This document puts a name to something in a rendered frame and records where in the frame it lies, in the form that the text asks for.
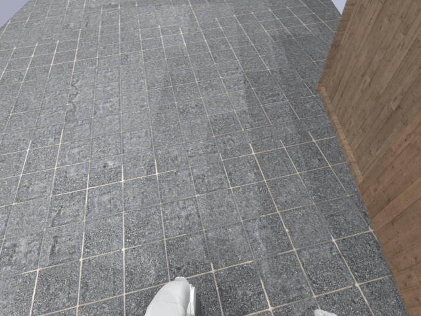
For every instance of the robot left thigh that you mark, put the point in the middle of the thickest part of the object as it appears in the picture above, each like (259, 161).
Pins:
(175, 298)

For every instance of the wardrobe door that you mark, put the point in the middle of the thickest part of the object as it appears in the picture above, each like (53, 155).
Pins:
(374, 84)
(392, 194)

